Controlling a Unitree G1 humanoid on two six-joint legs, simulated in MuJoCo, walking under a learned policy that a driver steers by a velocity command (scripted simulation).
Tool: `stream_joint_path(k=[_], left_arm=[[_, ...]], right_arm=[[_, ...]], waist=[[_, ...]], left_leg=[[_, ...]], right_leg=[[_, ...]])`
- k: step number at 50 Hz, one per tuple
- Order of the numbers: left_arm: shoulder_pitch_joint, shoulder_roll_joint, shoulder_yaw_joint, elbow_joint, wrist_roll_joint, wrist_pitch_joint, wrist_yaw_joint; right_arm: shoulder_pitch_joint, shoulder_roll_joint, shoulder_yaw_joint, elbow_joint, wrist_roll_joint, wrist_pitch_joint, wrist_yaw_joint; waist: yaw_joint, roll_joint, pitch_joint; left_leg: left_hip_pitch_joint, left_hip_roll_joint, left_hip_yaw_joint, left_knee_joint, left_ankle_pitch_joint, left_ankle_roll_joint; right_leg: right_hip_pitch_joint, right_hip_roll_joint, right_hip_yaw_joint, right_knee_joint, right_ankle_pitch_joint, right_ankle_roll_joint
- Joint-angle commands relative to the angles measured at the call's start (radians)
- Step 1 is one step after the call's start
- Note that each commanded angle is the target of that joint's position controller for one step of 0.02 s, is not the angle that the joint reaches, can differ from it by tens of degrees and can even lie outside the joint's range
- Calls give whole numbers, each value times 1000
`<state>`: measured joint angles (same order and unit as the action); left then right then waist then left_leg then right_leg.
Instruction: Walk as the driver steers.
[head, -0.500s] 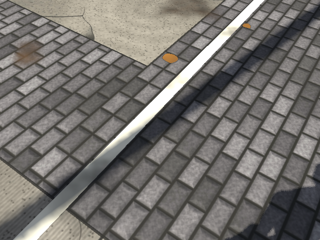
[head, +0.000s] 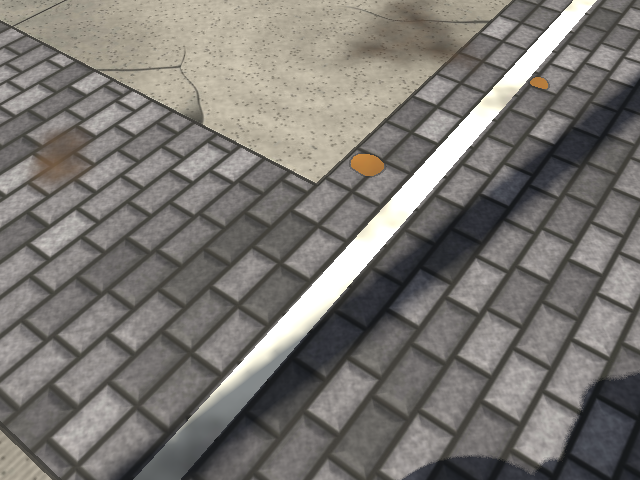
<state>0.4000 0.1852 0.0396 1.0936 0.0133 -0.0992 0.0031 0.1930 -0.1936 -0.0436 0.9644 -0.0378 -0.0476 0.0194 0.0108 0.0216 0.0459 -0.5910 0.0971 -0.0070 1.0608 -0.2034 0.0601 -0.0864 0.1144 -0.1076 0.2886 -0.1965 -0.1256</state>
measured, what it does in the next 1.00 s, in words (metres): walks ahead: left foot, then right foot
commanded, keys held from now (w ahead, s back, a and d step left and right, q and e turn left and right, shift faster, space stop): w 1.00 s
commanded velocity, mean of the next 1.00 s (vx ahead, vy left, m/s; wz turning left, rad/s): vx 0.50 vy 0.00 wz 0.00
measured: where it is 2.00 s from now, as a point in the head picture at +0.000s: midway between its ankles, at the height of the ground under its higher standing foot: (314, 259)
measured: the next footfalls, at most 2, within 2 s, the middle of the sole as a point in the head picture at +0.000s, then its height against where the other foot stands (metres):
left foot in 0.28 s outside the picture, level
right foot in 0.84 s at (369, 415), level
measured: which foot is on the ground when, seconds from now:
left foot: up 0.00-0.26, down 0.28-0.84, up 0.86-1.00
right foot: down 0.00-0.28, up 0.30-0.82, down 0.84-1.00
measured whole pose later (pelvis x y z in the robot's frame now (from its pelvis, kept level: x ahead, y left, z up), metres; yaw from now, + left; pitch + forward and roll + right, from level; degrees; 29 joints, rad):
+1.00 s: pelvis +0.56 +0.00 +0.00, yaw +0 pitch +0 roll +0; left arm 0.23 0.20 0.06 0.99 0.02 -0.08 -0.01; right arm 0.32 -0.20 -0.05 1.01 -0.03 -0.07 0.00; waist -0.01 0.02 0.05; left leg -0.38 0.03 0.01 1.15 -0.32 0.08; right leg -0.25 0.06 -0.11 0.42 -0.17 -0.10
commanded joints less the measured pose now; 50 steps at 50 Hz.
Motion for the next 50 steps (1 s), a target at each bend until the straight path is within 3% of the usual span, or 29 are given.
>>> stream_joint_path(k=[1,4,7,10,12,13,14,15,16,17,18,19,21,24,27,31,36,39,41,42,43,44,45,46,47,49,50], left_arm=[[41,86,3,-40,-3,-16,1],[104,81,-4,-29,-5,-15,4],[162,89,-6,-13,1,-13,12],[164,103,-3,-4,13,-9,21],[130,123,3,-8,15,-9,26],[117,132,5,-9,16,-7,25],[93,133,5,-16,7,-4,22],[91,97,-5,-51,-4,-6,18],[225,7,-14,-51,-37,-1,5],[132,103,10,-53,-9,6,10],[36,102,14,-89,-3,1,5],[-4,85,14,-96,-1,-1,2],[13,49,13,-91,21,22,-8],[-17,33,16,-107,27,47,-22],[-159,48,16,-158,25,58,-28],[-327,41,6,-216,11,55,-31],[-453,45,-1,-262,7,47,-28],[-427,63,7,-268,7,34,-24],[-240,92,26,-209,9,21,-11],[-69,121,42,-154,21,11,-1],[93,214,67,-127,48,5,10],[98,266,81,-126,43,16,-2],[1,216,71,-135,6,27,-9],[-98,153,53,-152,-2,24,-12],[-143,105,40,-155,2,17,-15],[-131,51,21,-128,-1,4,-6],[-98,54,19,-113,-1,-4,-3]], right_arm=[[-28,-38,-5,-52,5,10,9],[-149,-20,6,-92,17,6,12],[-232,-25,10,-119,20,3,10],[-254,-43,5,-139,20,-8,6],[-155,-67,-8,-114,17,-17,-5],[-35,-87,-20,-75,17,-24,-13],[131,-112,-35,-21,6,-33,-22],[303,-197,-60,11,-19,-38,-32],[306,-256,-76,14,-21,-30,-22],[217,-200,-67,4,17,-20,-11],[112,-144,-49,-14,25,-23,-7],[70,-94,-36,-15,20,-32,-4],[84,-39,-17,14,22,-45,-13],[167,-71,-18,50,26,-64,-20],[223,-90,-17,62,26,-64,-20],[292,-82,-7,73,25,-62,-21],[370,-92,-5,101,17,-58,-32],[345,-109,-11,104,9,-54,-41],[314,-127,-16,102,9,-50,-43],[296,-123,-14,95,17,-48,-41],[313,-71,1,57,41,-49,-33],[415,-26,2,59,61,-46,-26],[320,-101,-20,51,34,-38,-28],[233,-92,-20,22,26,-44,-23],[197,-75,-19,16,23,-45,-20],[222,-43,-18,25,1,-22,-9],[225,-34,-18,25,-1,-11,-4]], waist=[[-17,-56,71],[21,-76,67],[50,-90,64],[36,-95,61],[-20,-111,9],[-69,-109,-50],[-142,-87,-129],[-191,4,-251],[-112,214,-341],[-96,31,-244],[-63,16,-100],[-37,-23,-34],[13,3,-9],[30,20,2],[7,31,38],[-34,41,57],[-71,55,68],[-34,57,55],[47,58,-40],[117,31,-128],[151,-89,-262],[96,-239,-345],[68,-89,-235],[40,-64,-95],[12,-37,-35],[-38,-67,-12],[-44,-73,-15]], left_leg=[[-55,8,48,-126,118,-24],[-30,-22,88,-306,202,-29],[-37,-50,108,-410,213,-13],[-18,-73,109,-477,137,24],[128,-123,123,-513,48,61],[253,-150,127,-552,38,82],[470,-129,105,-614,97,108],[727,95,-136,-613,27,161],[944,348,-630,-722,13,322],[838,286,-612,-783,-102,283],[683,254,-458,-820,-86,245],[572,211,-362,-856,22,215],[457,135,-217,-887,144,159],[439,106,-137,-906,270,152],[460,85,-92,-936,304,141],[509,59,-42,-935,408,115],[657,97,-31,-897,501,127],[718,126,-16,-807,698,122],[711,108,9,-593,897,98],[604,72,38,-396,790,79],[341,-3,85,-73,413,49],[59,-182,60,238,-348,28],[-20,-113,-52,283,-267,44],[-40,-74,-46,239,-172,44],[-8,-42,-41,180,-114,42],[82,-12,-32,98,-78,21],[97,-13,-21,81,-69,11]], right_leg=[[-62,-264,190,-178,328,-76],[-6,-248,150,-161,442,-44],[109,-273,149,-137,514,-44],[215,-312,144,-71,653,-57],[233,-321,126,58,899,-44],[232,-311,117,191,955,-35],[137,-281,90,382,853,-19],[-78,-227,56,681,480,-5],[-437,-27,48,1036,-329,33],[-522,-89,169,1079,-264,15],[-545,-128,166,1033,-165,14],[-514,-158,161,982,-110,18],[-426,-191,152,897,-77,38],[-443,-198,120,835,-47,65],[-547,-220,89,732,55,88],[-561,-204,48,513,166,103],[-553,-166,19,343,170,71],[-472,-132,11,276,70,26],[-244,-70,-10,214,32,-14],[-15,-94,20,167,79,-43],[273,-341,314,152,-5,-115],[418,-559,761,29,6,-244],[306,-498,708,-10,-100,-206],[151,-464,561,-47,-86,-171],[46,-414,464,-85,-11,-134],[-66,-341,329,-122,100,-84],[-78,-332,303,-128,156,-83]])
